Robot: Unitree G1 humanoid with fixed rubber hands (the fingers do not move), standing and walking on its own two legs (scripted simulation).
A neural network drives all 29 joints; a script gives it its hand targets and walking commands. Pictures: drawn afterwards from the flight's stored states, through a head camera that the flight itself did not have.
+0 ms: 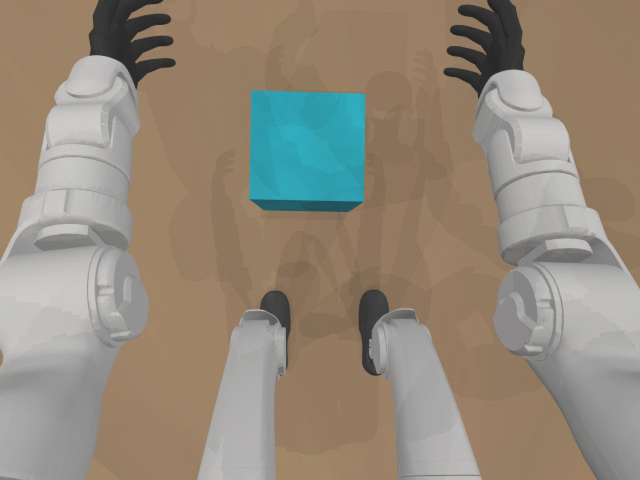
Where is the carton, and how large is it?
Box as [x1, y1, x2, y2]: [249, 90, 364, 211]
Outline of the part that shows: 251,90 249,198 263,209 271,210 349,211 362,202 364,154 364,94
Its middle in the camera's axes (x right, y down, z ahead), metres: -0.02 -0.16 +0.84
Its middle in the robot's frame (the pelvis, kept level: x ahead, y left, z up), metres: +0.53 +0.03 -0.52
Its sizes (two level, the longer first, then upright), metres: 0.210 0.200 0.250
